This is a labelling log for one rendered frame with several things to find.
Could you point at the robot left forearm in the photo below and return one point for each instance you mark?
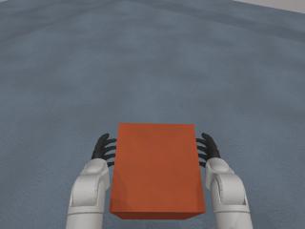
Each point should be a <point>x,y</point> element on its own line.
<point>87,200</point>

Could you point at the right robot hand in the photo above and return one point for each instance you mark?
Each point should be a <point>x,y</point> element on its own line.
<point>210,149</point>

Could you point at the robot right forearm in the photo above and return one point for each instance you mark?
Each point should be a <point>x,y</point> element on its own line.
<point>229,200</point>

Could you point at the left robot hand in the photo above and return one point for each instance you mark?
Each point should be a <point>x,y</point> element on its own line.
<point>100,150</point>

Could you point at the carton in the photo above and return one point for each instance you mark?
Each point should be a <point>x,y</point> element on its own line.
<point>156,172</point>

